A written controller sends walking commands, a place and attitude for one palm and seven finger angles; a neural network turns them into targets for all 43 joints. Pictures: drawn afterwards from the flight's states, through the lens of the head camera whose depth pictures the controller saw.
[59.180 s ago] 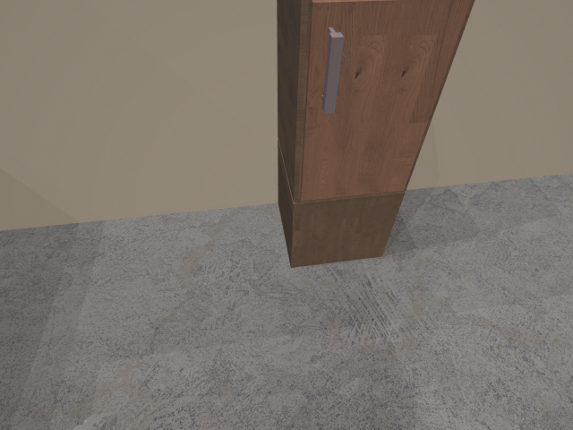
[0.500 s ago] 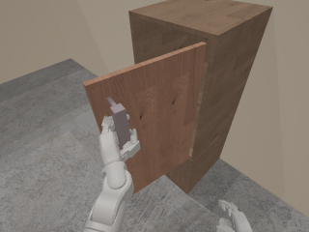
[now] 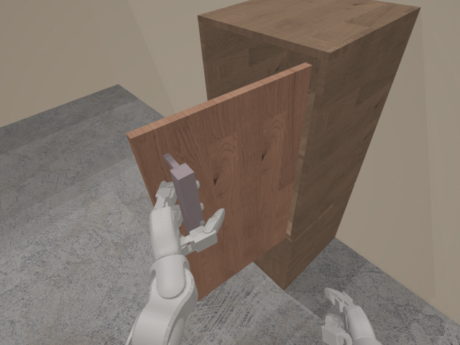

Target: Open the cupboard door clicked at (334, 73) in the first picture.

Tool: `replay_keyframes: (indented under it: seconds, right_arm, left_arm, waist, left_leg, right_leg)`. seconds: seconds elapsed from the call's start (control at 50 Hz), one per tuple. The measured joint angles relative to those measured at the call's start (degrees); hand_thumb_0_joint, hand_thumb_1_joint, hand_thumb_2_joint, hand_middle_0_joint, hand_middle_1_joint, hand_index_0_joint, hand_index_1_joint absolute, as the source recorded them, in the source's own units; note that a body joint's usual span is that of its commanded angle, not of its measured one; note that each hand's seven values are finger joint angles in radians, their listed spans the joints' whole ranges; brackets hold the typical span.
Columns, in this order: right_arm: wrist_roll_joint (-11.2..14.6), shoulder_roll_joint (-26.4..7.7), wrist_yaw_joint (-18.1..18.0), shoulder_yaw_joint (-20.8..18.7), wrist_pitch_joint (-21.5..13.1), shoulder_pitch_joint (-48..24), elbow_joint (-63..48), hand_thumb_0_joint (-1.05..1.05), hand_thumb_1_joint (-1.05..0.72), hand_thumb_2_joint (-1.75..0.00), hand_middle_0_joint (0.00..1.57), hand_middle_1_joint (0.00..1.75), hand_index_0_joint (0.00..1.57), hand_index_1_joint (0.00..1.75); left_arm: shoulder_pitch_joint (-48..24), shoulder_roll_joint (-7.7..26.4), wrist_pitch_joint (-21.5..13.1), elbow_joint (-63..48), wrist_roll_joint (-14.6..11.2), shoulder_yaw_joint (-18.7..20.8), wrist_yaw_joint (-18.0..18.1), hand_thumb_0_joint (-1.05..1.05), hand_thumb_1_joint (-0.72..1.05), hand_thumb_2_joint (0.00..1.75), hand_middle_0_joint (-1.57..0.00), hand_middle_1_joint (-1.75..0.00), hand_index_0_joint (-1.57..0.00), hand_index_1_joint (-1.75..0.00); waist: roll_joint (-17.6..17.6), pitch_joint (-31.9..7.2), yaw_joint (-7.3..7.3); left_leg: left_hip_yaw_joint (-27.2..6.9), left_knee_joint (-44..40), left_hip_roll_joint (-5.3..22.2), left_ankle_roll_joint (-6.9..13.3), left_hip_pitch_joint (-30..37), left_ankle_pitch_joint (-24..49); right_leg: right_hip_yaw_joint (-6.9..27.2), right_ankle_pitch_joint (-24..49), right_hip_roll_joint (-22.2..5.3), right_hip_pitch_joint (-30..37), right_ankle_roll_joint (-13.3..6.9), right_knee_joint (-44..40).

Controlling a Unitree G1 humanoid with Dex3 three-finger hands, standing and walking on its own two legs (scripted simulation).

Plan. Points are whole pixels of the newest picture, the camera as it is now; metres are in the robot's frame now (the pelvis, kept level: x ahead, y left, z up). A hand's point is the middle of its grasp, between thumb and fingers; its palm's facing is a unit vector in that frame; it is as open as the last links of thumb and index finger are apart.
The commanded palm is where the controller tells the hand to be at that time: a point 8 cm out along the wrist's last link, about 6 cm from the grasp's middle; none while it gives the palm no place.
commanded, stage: open thumb and fingers to let go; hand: left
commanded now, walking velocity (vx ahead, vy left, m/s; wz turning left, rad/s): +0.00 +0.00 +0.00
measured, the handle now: (184, 201) +0.32 +0.11 +0.12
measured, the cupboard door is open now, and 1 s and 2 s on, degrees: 84 85 85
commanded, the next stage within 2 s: slide the hand sideways off the handle in 0.50 s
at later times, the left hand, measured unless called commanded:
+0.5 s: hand (200, 225) +0.28 +0.07 +0.11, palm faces +0.26 -0.97 -0.01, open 15.3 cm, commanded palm +0.24 +0.11 +0.11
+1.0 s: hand (188, 246) +0.24 +0.08 +0.11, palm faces -0.16 -0.98 +0.05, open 16.4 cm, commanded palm +0.21 +0.14 +0.11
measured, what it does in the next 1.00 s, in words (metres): shifts its weight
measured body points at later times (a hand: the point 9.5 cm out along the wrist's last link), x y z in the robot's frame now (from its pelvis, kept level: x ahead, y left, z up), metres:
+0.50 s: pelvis -0.01 +0.02 +0.00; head -0.03 +0.00 +0.45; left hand +0.26 +0.12 +0.12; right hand +0.17 -0.18 -0.10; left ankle +0.01 +0.13 -0.73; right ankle -0.03 -0.03 -0.73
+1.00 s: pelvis -0.02 +0.05 +0.00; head -0.05 +0.04 +0.45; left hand +0.24 +0.14 +0.11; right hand +0.16 -0.15 -0.08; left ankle +0.01 +0.13 -0.73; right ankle -0.03 -0.03 -0.73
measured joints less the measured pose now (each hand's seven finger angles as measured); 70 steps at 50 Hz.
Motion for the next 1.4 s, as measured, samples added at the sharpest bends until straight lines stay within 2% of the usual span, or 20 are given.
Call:
replay_keyframes:
  seconds: [0.16,0.26,0.38,0.52,0.62,0.64,0.66,0.72,0.78,0.84,0.88,0.92,0.98,1.06,1.12,1.26,1.4]
  right_arm:
    - [0.1,-0.2,0.0,0.2,-0.1,-0.1,-0.4,0.01,-0.90,-0.90,0.20,0.30,0.20,0.30]
    - [0.1,-0.3,-0.1,0.1,-0.1,0.3,0.1,0.01,-0.90,-0.90,0.20,0.30,0.20,0.30]
    - [0.0,-0.2,0.2,-0.1,-0.4,0.8,0.5,0.01,-0.90,-0.90,0.20,0.30,0.20,0.30]
    - [0.0,0.4,0.2,0.1,-0.8,0.8,1.4,0.01,-0.90,-0.90,0.20,0.30,0.20,0.30]
    - [-0.2,0.7,0.5,0.2,-0.7,0.6,1.8,0.01,-0.90,-0.90,0.20,0.30,0.20,0.30]
    - [-0.2,0.7,0.8,0.4,-0.6,0.5,1.7,0.01,-0.90,-0.90,0.20,0.30,0.20,0.30]
    - [0.0,0.6,0.9,0.5,-0.4,0.6,1.1,0.01,-0.90,-0.90,0.20,0.30,0.20,0.30]
    - [0.7,0.0,0.1,0.9,-0.3,1.6,-0.6,0.01,-0.90,-0.90,0.20,0.30,0.20,0.30]
    - [1.7,-0.9,-0.8,1.2,-1.0,2.6,-1.6,0.01,-0.90,-0.90,0.20,0.30,0.20,0.30]
    - [2.5,-1.3,-1.4,1.7,-2.1,3.1,-1.9,0.01,-0.90,-0.90,0.20,0.30,0.20,0.30]
    - [2.7,-1.2,-1.4,2.0,-2.7,3.2,-2.0,0.01,-0.90,-0.90,0.20,0.30,0.20,0.30]
    - [2.7,-0.9,-1.0,2.3,-3.0,3.3,-2.4,0.01,-0.90,-0.90,0.20,0.30,0.20,0.30]
    - [2.4,-0.4,0.0,2.4,-2.9,3.4,-3.5,0.01,-0.90,-0.90,0.20,0.30,0.20,0.30]
    - [2.2,-0.3,0.8,2.3,-2.0,3.3,-4.9,0.01,-0.90,-0.90,0.20,0.30,0.20,0.30]
    - [2.2,-0.4,0.7,2.3,-1.4,3.2,-5.4,0.01,-0.90,-0.90,0.20,0.30,0.20,0.30]
    - [2.3,-0.6,0.6,2.3,-1.6,3.6,-5.9,0.01,-0.90,-0.90,0.20,0.30,0.20,0.30]
    - [2.3,-0.8,1.0,2.2,-2.0,4.1,-7.1,0.01,-0.90,-0.90,0.20,0.30,0.20,0.30]
  left_arm:
    - [0.8,0.4,-0.3,-0.8,0.4,-0.8,-0.2,0.00,-0.18,0.44,-0.31,-1.21,-0.32,-1.23]
    - [-0.2,0.2,-0.3,-0.3,0.4,-0.7,0.4,0.00,-0.37,0.36,-0.29,-1.13,-0.30,-1.15]
    - [-1.4,0.3,-0.2,0.6,1.1,-1.8,1.1,-0.01,-0.46,0.32,-0.26,-0.93,-0.26,-0.94]
    - [-4.0,0.2,0.0,2.6,0.7,-3.4,2.0,-0.01,-0.49,0.30,-0.22,-0.63,-0.23,-0.64]
    - [-5.5,-0.1,0.4,4.1,0.7,-3.5,2.5,-0.01,-0.50,0.30,-0.28,-0.55,-0.29,-0.56]
    - [-5.5,0.0,0.2,4.1,1.3,-3.3,1.4,-0.01,-0.50,0.30,-0.29,-0.54,-0.29,-0.55]
    - [-5.3,0.7,-0.5,4.0,1.7,-2.9,-1.2,-0.01,-0.50,0.30,-0.28,-0.52,-0.27,-0.53]
    - [-5.3,5.0,-4.0,5.0,0.4,-2.0,-12.2,-0.01,-0.50,0.30,-0.25,-0.45,-0.20,-0.46]
    - [-5.7,8.8,-6.3,6.2,-3.1,-1.8,-21.7,-0.02,-0.50,0.30,-0.22,-0.40,-0.14,-0.40]
    - [-5.3,8.9,-6.4,6.6,-7.5,-1.4,-26.0,-0.02,-0.50,0.30,-0.19,-0.36,-0.12,-0.36]
    - [-4.5,7.8,-6.2,6.4,-9.0,-0.9,-26.3,-0.02,-0.50,0.30,-0.17,-0.34,-0.12,-0.34]
    - [-3.5,6.7,-6.0,5.6,-8.8,-0.8,-25.2,-0.02,-0.50,0.30,-0.16,-0.32,-0.12,-0.33]
    - [-1.4,6.1,-6.1,3.1,-6.7,-1.1,-23.3,-0.02,-0.50,0.30,-0.15,-0.31,-0.13,-0.31]
    - [1.4,6.9,-6.0,-0.3,-3.9,-1.7,-22.0,-0.01,-0.50,0.30,-0.15,-0.30,-0.14,-0.31]
    - [3.2,8.1,-5.3,-2.4,-3.7,-1.5,-22.0,-0.02,-0.50,0.30,-0.15,-0.30,-0.14,-0.30]
    - [8.1,8.9,-5.1,-8.1,-5.0,-0.8,-23.4,-0.02,-0.50,0.30,-0.16,-0.30,-0.15,-0.30]
    - [14.6,9.6,-5.4,-13.5,-4.0,-0.2,-24.8,-0.01,-0.50,0.30,-0.15,-0.30,-0.15,-0.30]
  waist:
    - [0.1,0.3,-0.29]
    - [0.0,0.6,-0.32]
    - [0.0,0.8,-0.53]
    - [-0.1,1.2,-0.79]
    - [-0.1,1.1,-0.58]
    - [-0.3,1.5,-0.75]
    - [-0.5,1.8,-0.80]
    - [-0.4,2.1,-0.25]
    - [0.4,1.9,-0.15]
    - [0.9,1.4,-0.37]
    - [0.6,1.0,-0.55]
    - [0.0,0.8,-0.71]
    - [-0.9,0.7,-0.78]
    - [-1.1,1.1,-0.99]
    - [-0.8,1.5,-1.05]
    - [-0.4,1.4,-0.75]
    - [-0.3,0.7,-0.46]
  left_leg:
    - [-0.2,1.3,-0.1,0.1,-0.2,-0.7]
    - [-0.2,1.6,-0.2,0.3,-0.6,-0.7]
    - [0.1,2.3,-0.4,0.8,-1.4,-0.7]
    - [0.3,3.1,-0.5,1.3,-2.0,-0.7]
    - [0.5,3.5,-0.6,1.7,-2.3,-0.7]
    - [0.5,3.4,-0.8,1.8,-2.1,-0.6]
    - [0.5,3.2,-1.0,2.0,-1.9,-0.4]
    - [0.8,2.9,-1.6,2.4,-1.9,0.1]
    - [0.9,2.9,-2.0,2.9,-1.8,0.2]
    - [1.3,2.7,-2.0,3.2,-1.6,0.3]
    - [1.7,2.5,-2.0,3.4,-1.3,0.4]
    - [2.1,2.3,-2.0,3.5,-1.2,0.4]
    - [2.9,2.3,-1.8,3.6,-1.3,0.2]
    - [3.4,2.8,-1.6,3.8,-1.4,-0.1]
    - [3.5,2.9,-1.5,4.0,-1.4,-0.3]
    - [3.5,3.0,-1.6,4.1,-1.5,-0.7]
    - [3.4,4.0,-1.7,4.0,-2.1,-1.7]
  right_leg:
    - [-0.2,-0.5,-0.1,0.1,0.2,0.9]
    - [-0.2,-0.3,-0.2,-0.2,0.5,1.0]
    - [-0.1,-0.2,-0.5,-1.0,1.0,1.6]
    - [0.0,0.0,-0.7,-1.5,1.5,2.1]
    - [0.2,0.2,-0.8,-1.7,1.8,2.2]
    - [0.2,0.2,-0.9,-1.5,1.9,2.4]
    - [0.2,0.1,-1.2,-1.5,2.1,2.6]
    - [0.3,0.0,-1.9,-2.0,2.4,3.4]
    - [0.4,0.1,-2.2,-1.9,2.8,3.6]
    - [0.8,0.4,-2.3,-1.7,3.3,3.2]
    - [1.2,0.6,-2.3,-1.6,3.5,2.9]
    - [1.7,0.7,-2.3,-1.7,3.6,3.0]
    - [2.4,0.7,-2.2,-2.1,3.7,3.3]
    - [2.9,0.7,-2.1,-2.3,3.9,3.5]
    - [3.0,0.7,-2.0,-2.2,4.0,3.4]
    - [3.1,0.4,-2.1,-2.2,4.2,3.3]
    - [3.0,-0.7,-2.2,-2.8,4.1,4.4]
